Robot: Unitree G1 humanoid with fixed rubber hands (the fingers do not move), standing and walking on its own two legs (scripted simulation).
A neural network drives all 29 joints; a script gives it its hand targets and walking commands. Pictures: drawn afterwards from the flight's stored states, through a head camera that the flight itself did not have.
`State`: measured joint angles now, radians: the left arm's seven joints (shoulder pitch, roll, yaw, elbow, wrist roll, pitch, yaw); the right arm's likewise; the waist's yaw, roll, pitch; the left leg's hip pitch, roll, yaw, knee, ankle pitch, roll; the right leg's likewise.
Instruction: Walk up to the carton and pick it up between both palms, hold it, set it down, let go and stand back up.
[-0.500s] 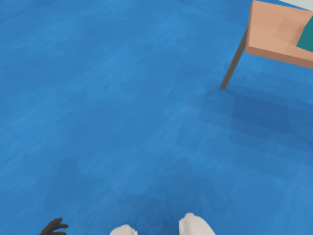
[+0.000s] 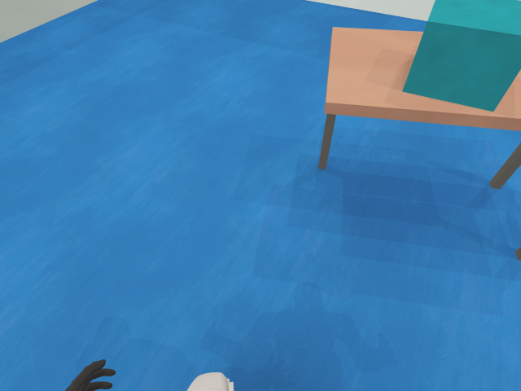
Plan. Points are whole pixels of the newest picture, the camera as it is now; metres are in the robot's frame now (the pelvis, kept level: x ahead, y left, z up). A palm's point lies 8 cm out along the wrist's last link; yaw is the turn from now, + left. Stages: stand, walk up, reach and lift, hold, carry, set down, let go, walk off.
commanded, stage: walk up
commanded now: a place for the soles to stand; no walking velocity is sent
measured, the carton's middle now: (465, 49) +0.99 -0.47 +0.04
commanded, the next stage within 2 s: none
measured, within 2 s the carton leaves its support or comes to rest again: neither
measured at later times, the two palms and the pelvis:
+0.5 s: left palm (129, 324) +0.24 +0.29 -0.11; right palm out of the picture +0.07 -0.34 -0.08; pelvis +0.09 -0.01 -0.01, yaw -6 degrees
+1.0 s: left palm (186, 295) +0.30 +0.20 -0.11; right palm out of the picture +0.21 -0.44 -0.08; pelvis +0.17 -0.10 -0.01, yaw -8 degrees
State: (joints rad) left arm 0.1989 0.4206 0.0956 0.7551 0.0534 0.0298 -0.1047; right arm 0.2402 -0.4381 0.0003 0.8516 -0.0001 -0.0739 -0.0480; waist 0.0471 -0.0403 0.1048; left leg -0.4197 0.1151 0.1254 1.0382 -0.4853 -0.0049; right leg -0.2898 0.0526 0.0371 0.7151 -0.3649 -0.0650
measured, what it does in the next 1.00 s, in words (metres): walks ahead: left foot, then right foot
